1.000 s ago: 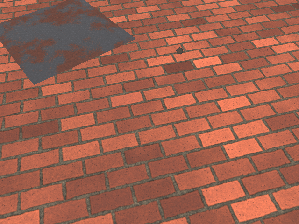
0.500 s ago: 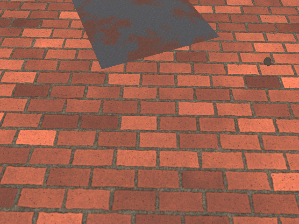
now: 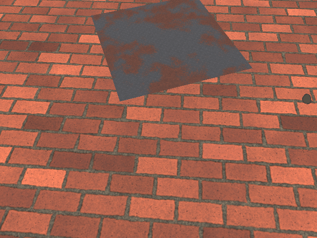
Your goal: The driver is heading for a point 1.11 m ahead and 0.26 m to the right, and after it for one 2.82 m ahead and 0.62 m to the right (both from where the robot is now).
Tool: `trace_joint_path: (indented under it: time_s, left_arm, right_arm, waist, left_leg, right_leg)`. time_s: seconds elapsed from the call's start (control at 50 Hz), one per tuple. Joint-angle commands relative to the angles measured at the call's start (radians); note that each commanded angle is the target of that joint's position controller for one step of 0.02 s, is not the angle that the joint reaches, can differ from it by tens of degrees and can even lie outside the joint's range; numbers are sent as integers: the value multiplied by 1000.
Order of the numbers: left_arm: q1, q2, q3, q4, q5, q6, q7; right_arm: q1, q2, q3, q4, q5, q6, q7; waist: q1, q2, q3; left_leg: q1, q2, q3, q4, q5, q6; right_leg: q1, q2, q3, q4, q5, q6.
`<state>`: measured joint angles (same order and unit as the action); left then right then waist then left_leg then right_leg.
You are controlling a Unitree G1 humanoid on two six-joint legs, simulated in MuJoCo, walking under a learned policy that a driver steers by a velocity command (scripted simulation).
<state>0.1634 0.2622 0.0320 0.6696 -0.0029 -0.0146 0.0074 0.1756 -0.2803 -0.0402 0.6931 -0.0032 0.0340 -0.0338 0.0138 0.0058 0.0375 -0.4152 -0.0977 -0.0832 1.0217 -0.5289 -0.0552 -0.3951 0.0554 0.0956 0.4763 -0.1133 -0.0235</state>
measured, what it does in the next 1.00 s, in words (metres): walks ahead, turning right: left foot, then right foot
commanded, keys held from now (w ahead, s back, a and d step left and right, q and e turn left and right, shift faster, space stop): e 0.02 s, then w+e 0.72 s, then w+q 0.26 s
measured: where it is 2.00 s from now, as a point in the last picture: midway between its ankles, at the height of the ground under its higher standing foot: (223, 143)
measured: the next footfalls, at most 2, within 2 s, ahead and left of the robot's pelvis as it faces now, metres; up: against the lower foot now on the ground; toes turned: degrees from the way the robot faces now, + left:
left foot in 0.18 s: +0.07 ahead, +0.13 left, +0.00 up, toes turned -11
right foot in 0.68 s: +0.29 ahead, -0.21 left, +0.00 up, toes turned -27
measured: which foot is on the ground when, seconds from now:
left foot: up 0.00-0.16, down 0.18-0.70, up 0.72-1.00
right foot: down 0.00-0.18, up 0.20-0.66, down 0.68-1.00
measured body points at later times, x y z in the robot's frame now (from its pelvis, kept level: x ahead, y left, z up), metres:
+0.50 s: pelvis +0.11 +0.01 +0.01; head +0.12 +0.03 +0.46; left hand +0.36 +0.21 -0.09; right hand +0.03 -0.26 -0.10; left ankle +0.03 +0.14 -0.73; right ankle +0.18 -0.20 -0.66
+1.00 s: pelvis +0.33 -0.14 +0.01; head +0.35 -0.15 +0.46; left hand +0.54 +0.06 -0.10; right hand +0.34 -0.45 -0.09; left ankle +0.56 -0.06 -0.66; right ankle +0.25 -0.19 -0.73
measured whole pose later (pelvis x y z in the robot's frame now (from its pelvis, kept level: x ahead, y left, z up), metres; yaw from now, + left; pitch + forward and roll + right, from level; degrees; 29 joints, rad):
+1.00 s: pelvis +0.33 -0.14 +0.01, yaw -27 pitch +1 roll -2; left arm 0.29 0.26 0.04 0.74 0.01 -0.08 -0.02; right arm 0.20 -0.31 -0.04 0.73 0.01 -0.07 0.00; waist 0.03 0.05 0.03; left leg -0.74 0.14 -0.05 0.89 0.01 -0.03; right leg -0.05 0.10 -0.02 0.25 -0.21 -0.08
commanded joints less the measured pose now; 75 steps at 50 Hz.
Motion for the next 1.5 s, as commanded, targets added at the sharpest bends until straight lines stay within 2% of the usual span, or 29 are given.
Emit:
trace_joint_path:
  time_s: [0.02, 0.1, 0.16, 0.18, 0.2, 0.22, 0.28, 0.32, 0.56, 0.62, 0.66, 0.68, 0.7, 0.72, 0.74, 0.76, 0.78, 0.82, 0.98, 1.08, 1.16, 1.2, 1.22, 1.24, 1.26, 1.28, 1.32, 1.4, 1.5]
  left_arm:
    - [-41, 172, 60, -87, 0, 23, 17]
    - [-5, 187, 74, -87, -18, 37, 33]
    - [-12, 172, 74, -97, -26, 42, 39]
    - [-17, 117, 59, -108, -23, 37, 34]
    - [-37, 63, 48, -152, -31, 18, 27]
    - [-52, 131, 66, -163, -26, -1, 23]
    - [51, 151, 79, -86, -10, -4, 10]
    - [36, 113, 69, -84, -15, -12, -2]
    - [-225, 40, 22, -196, -28, -30, -72]
    - [-208, 67, 32, -209, -26, -30, -87]
    - [-5, 142, 72, -166, -23, -21, -79]
    - [171, 199, 104, -122, -26, -11, -60]
    - [265, 291, 121, -98, -33, 0, -34]
    - [261, 319, 115, -129, -24, -18, -35]
    - [252, 232, 94, -114, -12, -29, -39]
    - [200, 186, 78, -97, -12, -35, -37]
    - [128, 156, 66, -101, -14, -41, -36]
    - [52, 110, 47, -103, 6, -52, -36]
    - [78, 137, 46, 6, 12, -90, -25]
    - [147, 175, 58, 64, -3, -78, -18]
    - [133, 206, 70, 76, -9, -46, -2]
    - [112, 221, 72, 66, -6, -26, 12]
    - [128, 199, 59, 50, 4, -28, 22]
    - [258, 76, 16, 8, 25, -54, 5]
    - [198, 123, 17, 19, 19, -89, -15]
    - [103, 175, 32, -15, -25, -110, -29]
    - [22, 159, 27, -39, -6, -124, -22]
    - [83, 139, 30, -24, 22, -86, -8]
    - [-90, 90, 10, -63, 19, -81, -3]
  right_arm:
    - [57, -58, -26, -49, 4, 0, -7]
    - [50, -65, -29, -60, 12, -31, 11]
    - [150, -89, -47, -21, 13, -61, 22]
    - [233, -145, -63, -8, 3, -67, 14]
    - [233, -248, -84, -11, -28, -72, 21]
    - [142, -238, -81, -35, -48, -91, 22]
    - [70, -123, -50, -40, 2, -113, 4]
    - [128, -107, -42, -17, -6, -124, 3]
    - [261, -169, -50, 91, 10, -105, 18]
    - [249, -205, -58, 104, 23, -93, 17]
    - [232, -237, -66, 103, 28, -86, 5]
    - [224, -226, -60, 89, 28, -93, 0]
    - [261, -111, -26, 39, -16, -111, 8]
    - [272, -92, -5, -6, -9, -149, 21]
    - [140, -184, -34, -29, 29, -170, 31]
    - [108, -174, -27, -40, 49, -178, 33]
    - [116, -154, -24, -19, 34, -175, 25]
    - [162, -149, -30, 12, 19, -147, 30]
    - [21, -74, -10, -8, 18, -118, 41]
    - [-112, -64, -1, -68, 31, -125, 76]
    - [-98, -89, -13, -107, 19, -118, 99]
    - [91, -154, -50, -79, 17, -108, 91]
    - [245, -220, -79, -54, 21, -103, 78]
    - [295, -329, -104, -54, 24, -106, 72]
    - [325, -240, -79, -68, 26, -108, 70]
    - [280, -197, -65, -70, 15, -107, 66]
    - [151, -168, -56, -96, 17, -103, 61]
    - [82, -147, -45, -110, 8, -107, 48]
    - [136, -178, -55, -71, 22, -95, 22]
  waist:
    - [-30, -135, -106]
    - [-27, -216, -167]
    - [-94, -172, -133]
    - [-119, -38, -136]
    - [-101, 224, -94]
    - [-64, 192, -4]
    - [-24, 119, 16]
    - [-50, 106, 26]
    - [-146, 84, 118]
    - [-93, 118, 61]
    - [40, 135, -89]
    - [131, 99, -179]
    - [104, -130, -284]
    - [76, -230, -490]
    - [129, -116, -393]
    - [92, -95, -244]
    - [38, -10, -164]
    - [-26, -49, -104]
    - [6, -58, 13]
    - [62, -36, 63]
    - [24, -59, 12]
    - [-85, -71, -121]
    - [-153, -13, -219]
    - [-77, 247, -356]
    - [-126, 190, -468]
    - [-135, 131, -327]
    - [-70, -31, -131]
    - [7, 41, -80]
    - [-53, 69, -44]
  left_leg:
    - [-25, 23, 17, -100, 55, -16]
    - [123, 10, 42, -345, 109, 8]
    - [359, 41, 62, -597, 242, 71]
    - [493, 222, -113, -683, 95, 124]
    - [451, 460, -506, -825, -195, 237]
    - [350, 506, -586, -871, -262, 294]
    - [400, 379, -304, -855, -2, 200]
    - [395, 342, -167, -866, 169, 187]
    - [468, 370, 137, -850, 558, 196]
    - [497, 376, 208, -723, 997, 172]
    - [459, 365, 258, -444, 1337, 140]
    - [289, 331, 272, -217, 1237, 107]
    - [-99, 225, 257, 131, 390, 62]
    - [-312, 69, 43, 385, -66, 35]
    - [-409, 130, -43, 409, 34, 43]
    - [-411, 176, -8, 343, 127, 60]
    - [-350, 222, 8, 265, 192, 57]
    - [-226, 263, 11, 196, 253, 44]
    - [-223, 233, 45, -197, 638, 27]
    - [-279, 192, 43, -395, 664, 75]
    - [-237, 129, 109, -430, 453, 136]
    - [38, 41, 172, -453, 409, 184]
    - [331, 99, 49, -465, 483, 233]
    - [735, 365, -490, -514, 320, 434]
    - [836, 418, -765, -673, 227, 463]
    - [749, 397, -622, -701, 205, 401]
    - [449, 325, -416, -727, 373, 352]
    - [208, 248, -262, -790, 616, 355]
    - [133, 168, -165, -776, 554, 293]
  right_leg:
    - [108, -186, 294, -181, 6, -168]
    - [69, -160, 341, -224, -376, -162]
    - [-98, -95, 320, -171, -524, -88]
    - [-260, -27, 227, 58, -547, -24]
    - [-447, 90, 81, 336, -450, -2]
    - [-492, -12, 133, 465, -358, 1]
    - [-491, -46, 87, 587, -157, 33]
    - [-482, -62, 53, 654, -66, 46]
    - [-397, -115, -125, 254, 43, 28]
    - [-223, -50, -202, 173, -68, -38]
    - [94, 28, -230, 113, -63, -104]
    - [385, 24, -167, 66, -7, -149]
    - [758, -221, 216, 67, -23, -247]
    - [907, -431, 771, -111, -198, -424]
    - [836, -382, 646, -164, -204, -356]
    - [672, -348, 464, -171, -116, -312]
    - [507, -301, 338, -178, -6, -272]
    - [313, -248, 207, -230, 163, -255]
    - [194, -185, -79, -332, 237, -183]
    - [379, -275, -104, -333, 214, -168]
    - [524, -306, -142, -172, 586, -125]
    - [489, -264, -194, 123, 865, -84]
    - [295, -225, -215, 392, 685, -43]
    - [-156, -25, -189, 806, -91, 31]
    - [-297, 26, 10, 917, -448, 24]
    - [-384, -36, 39, 934, -380, 5]
    - [-350, -115, 4, 764, -255, 2]
    - [-212, -147, -22, 613, -171, 65]
    - [-162, -96, -43, 252, 118, 111]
